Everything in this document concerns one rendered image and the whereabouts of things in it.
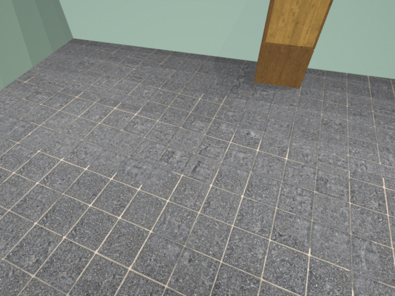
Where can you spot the cupboard door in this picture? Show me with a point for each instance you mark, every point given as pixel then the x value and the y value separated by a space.
pixel 296 22

